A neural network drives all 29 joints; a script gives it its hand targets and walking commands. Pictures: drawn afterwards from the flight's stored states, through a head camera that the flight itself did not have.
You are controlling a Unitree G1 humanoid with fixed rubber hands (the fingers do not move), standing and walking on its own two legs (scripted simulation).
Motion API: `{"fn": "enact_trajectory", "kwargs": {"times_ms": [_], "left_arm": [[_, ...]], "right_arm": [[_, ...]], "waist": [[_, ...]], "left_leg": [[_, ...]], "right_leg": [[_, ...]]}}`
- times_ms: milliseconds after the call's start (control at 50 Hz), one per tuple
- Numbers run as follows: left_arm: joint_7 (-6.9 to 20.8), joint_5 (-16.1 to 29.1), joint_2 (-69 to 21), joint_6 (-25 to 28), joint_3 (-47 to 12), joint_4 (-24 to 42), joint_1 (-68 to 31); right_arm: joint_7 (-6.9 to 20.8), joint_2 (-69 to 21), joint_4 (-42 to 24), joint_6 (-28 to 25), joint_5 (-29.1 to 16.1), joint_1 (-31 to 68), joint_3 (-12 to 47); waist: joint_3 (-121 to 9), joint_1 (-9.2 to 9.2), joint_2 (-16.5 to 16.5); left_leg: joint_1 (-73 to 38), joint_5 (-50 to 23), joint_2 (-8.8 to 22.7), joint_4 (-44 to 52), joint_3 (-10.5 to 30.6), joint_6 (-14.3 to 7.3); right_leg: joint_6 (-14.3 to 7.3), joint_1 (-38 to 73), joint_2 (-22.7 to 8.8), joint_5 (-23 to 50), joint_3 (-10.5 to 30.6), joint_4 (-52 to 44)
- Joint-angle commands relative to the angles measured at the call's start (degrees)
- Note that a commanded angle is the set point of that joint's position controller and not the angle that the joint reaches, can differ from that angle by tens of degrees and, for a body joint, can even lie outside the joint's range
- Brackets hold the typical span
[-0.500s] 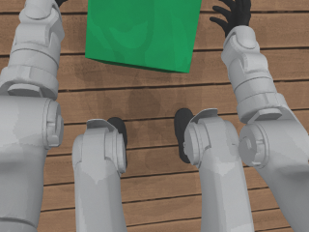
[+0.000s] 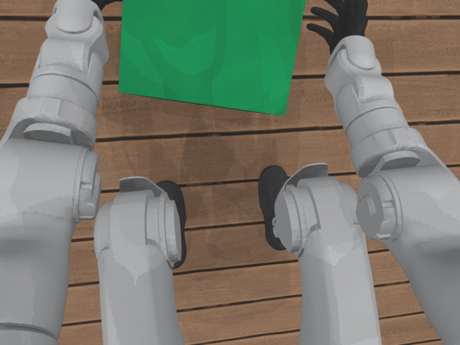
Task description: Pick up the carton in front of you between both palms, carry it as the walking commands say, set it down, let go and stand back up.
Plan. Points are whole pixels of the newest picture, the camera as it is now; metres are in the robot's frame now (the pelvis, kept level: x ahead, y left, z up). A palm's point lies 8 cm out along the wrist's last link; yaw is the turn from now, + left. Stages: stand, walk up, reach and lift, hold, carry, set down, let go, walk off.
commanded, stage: reach and lift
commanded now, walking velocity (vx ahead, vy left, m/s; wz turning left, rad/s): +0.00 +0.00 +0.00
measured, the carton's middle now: (209, 41) +0.51 +0.03 -0.25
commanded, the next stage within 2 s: none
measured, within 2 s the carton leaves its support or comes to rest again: leaves its support in 0.38 s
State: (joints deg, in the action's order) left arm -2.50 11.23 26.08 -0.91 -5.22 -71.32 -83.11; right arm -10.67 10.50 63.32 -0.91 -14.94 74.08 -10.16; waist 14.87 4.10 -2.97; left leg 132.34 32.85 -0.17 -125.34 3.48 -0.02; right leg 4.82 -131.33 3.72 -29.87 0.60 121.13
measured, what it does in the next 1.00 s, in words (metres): rises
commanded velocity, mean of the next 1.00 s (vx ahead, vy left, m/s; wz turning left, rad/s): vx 0.00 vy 0.00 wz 0.00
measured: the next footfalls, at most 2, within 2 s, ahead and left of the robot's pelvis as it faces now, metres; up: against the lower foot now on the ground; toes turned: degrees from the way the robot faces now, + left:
none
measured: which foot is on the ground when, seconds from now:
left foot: down 0.00-1.00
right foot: down 0.00-1.00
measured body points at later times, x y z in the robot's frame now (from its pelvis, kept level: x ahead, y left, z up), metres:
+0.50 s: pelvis +0.00 +0.00 -0.01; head +0.34 +0.06 +0.28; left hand +0.55 +0.17 -0.17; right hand +0.53 -0.13 -0.15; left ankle +0.10 +0.12 -0.34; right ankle +0.13 -0.13 -0.34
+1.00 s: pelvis +0.00 -0.01 +0.11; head +0.25 +0.04 +0.48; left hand +0.50 +0.19 +0.03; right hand +0.50 -0.12 +0.04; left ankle +0.10 +0.12 -0.34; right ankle +0.13 -0.13 -0.34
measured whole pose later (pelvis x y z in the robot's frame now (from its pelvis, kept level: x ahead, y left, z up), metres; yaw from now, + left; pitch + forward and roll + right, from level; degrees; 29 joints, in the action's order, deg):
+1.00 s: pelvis +0.00 -0.01 +0.11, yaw +5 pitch +43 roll -2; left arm -1.1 -13.2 5.4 -18.2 20.4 -50.8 -63.8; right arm -5.8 -5.4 37.0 16.9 11.6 55.7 -34.0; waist -10.2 2.4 -0.7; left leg 117.9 28.3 -6.3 -103.3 5.1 2.5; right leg 5.5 -116.6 6.9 -28.6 5.1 102.0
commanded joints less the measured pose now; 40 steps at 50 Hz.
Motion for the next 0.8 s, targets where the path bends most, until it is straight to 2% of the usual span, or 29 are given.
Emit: {"fn": "enact_trajectory", "kwargs": {"times_ms": [0, 80, 140, 200, 240, 280, 340, 400, 480, 560, 600, 640, 720, 780], "left_arm": [[0.1, 0.5, 2.1, 1.2, -0.4, 4.8, -16.0], [0.0, 0.5, -3.0, 1.6, -2.1, 4.1, -19.0], [0.2, -0.9, -7.1, 1.5, -2.0, 2.5, -20.3], [4.5, -2.0, -30.8, 0.6, -5.9, 4.6, -28.1], [7.5, -3.9, -42.2, -0.5, -5.5, 5.5, -29.4], [9.6, -5.4, -48.8, -1.7, -4.0, 7.0, -29.3], [11.5, -5.5, -55.1, -2.8, -3.3, 9.4, -28.0], [11.8, -4.0, -60.3, -3.2, -5.0, 14.1, -27.7], [11.0, -2.0, -66.7, -4.4, -8.5, 23.2, -27.6], [9.7, -3.3, -72.5, -7.7, -10.2, 30.0, -22.5], [9.5, -4.5, -74.8, -9.9, -10.1, 32.1, -20.4], [9.8, -6.0, -76.4, -11.9, -8.7, 31.1, -18.8], [11.5, -11.0, -78.3, -14.7, -2.7, 24.6, -15.4], [12.7, -14.4, -78.7, -15.6, 1.9, 21.6, -14.6]], "right_arm": [[0.1, 0.5, -5.4, -1.1, 0.1, 9.7, 0.2], [0.5, -5.5, -4.9, -1.1, -0.1, 13.1, 2.1], [0.4, -8.2, -2.7, -1.0, 2.6, 13.3, -0.3], [5.2, -29.5, -4.5, 0.1, 4.2, 24.9, 3.4], [8.7, -39.0, -6.3, 1.8, 6.3, 30.2, 3.4], [11.2, -44.8, -8.0, 3.3, 8.0, 32.9, 2.9], [13.0, -50.5, -10.9, 4.8, 8.7, 33.8, 3.3], [13.5, -55.0, -14.0, 5.8, 7.6, 32.9, 5.3], [13.7, -61.0, -18.9, 8.0, 6.6, 30.1, 9.6], [13.9, -63.5, -30.1, 10.6, 5.9, 31.3, 16.6], [14.1, -63.3, -34.2, 12.1, 6.5, 31.7, 18.7], [14.6, -62.8, -34.3, 13.7, 8.4, 30.6, 17.9], [16.4, -64.1, -25.8, 16.8, 14.6, 25.3, 10.6], [17.6, -66.0, -22.0, 18.0, 18.3, 23.8, 6.5]], "waist": [[-60.1, -0.87, 9.1], [-60.2, -2.45, 8.5], [-59.3, -1.36, 8.5], [-59.9, -1.3, 9.1], [-59.4, -2.1, 9.5], [-58.7, -2.67, 8.8], [-60.8, -3.01, 7.7], [-67.5, -2.81, 8.1], [-80.7, -1.67, 10.0], [-93.1, -2.17, 10.8], [-94.3, -2.27, 10.1], [-89.3, -1.65, 9.5], [-73.7, -0.04, 10.2], [-70.6, -0.27, 10.2]], "left_leg": [[-34.4, -15.8, 0.5, 11.9, -0.5, -0.1], [-34.0, -13.7, -0.1, 12.6, -0.8, -0.6], [-33.1, -12.1, -0.7, 13.2, -1.0, -0.4], [-32.4, -13.5, -2.4, 12.3, -1.3, -0.5], [-31.4, -13.1, -3.5, 11.9, -2.2, -0.6], [-28.7, -12.6, -4.4, 11.6, -3.1, -1.0], [-29.2, -16.0, -5.2, 10.5, -3.7, -1.3], [-33.4, -20.8, -5.7, 10.1, -4.3, -1.0], [-43.5, -25.5, -6.5, 10.9, -5.6, 0.1], [-53.4, -27.6, -7.7, 13.3, -6.9, 0.7], [-54.3, -24.7, -8.2, 15.4, -7.2, 0.6], [-51.0, -18.7, -8.4, 18.3, -7.1, 0.5], [-42.3, -5.9, -8.6, 24.7, -6.9, 0.4], [-41.6, -3.2, -9.0, 28.3, -6.9, 0.1]], "right_leg": [[0.2, 28.2, 0.2, 16.6, -5.6, -6.8], [0.2, 30.2, 1.3, 15.7, -5.2, -7.1], [0.3, 30.5, 2.1, 14.7, -5.6, -7.3], [-0.3, 28.9, 3.6, 15.4, -5.8, -5.9], [-0.5, 27.6, 4.5, 14.4, -6.1, -5.1], [-1.0, 27.4, 5.3, 13.7, -6.4, -4.6], [-1.4, 27.6, 6.0, 16.3, -6.8, -4.0], [-1.5, 29.8, 6.4, 19.8, -7.3, -3.6], [-0.9, 32.7, 6.7, 22.1, -8.5, -4.2], [-0.3, 35.1, 7.2, 21.1, -9.3, -7.0], [-0.7, 36.2, 7.2, 18.5, -9.4, -9.3], [-1.3, 34.9, 7.0, 13.7, -9.4, -12.0], [-2.5, 30.4, 6.6, 4.4, -8.6, -17.2], [-2.8, 30.7, 6.8, 2.3, -7.9, -20.8]]}}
